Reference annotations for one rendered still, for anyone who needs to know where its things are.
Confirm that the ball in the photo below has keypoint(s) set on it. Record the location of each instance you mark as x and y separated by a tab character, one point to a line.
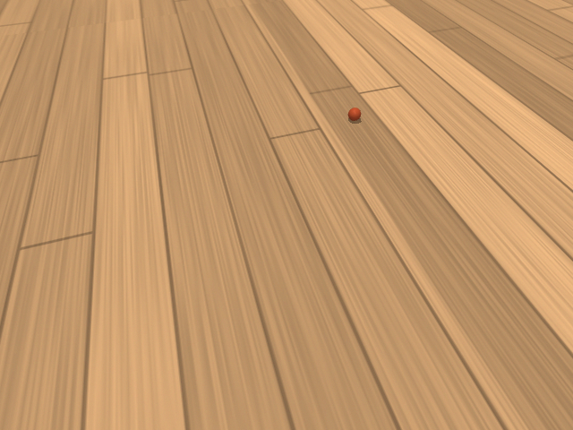
354	114

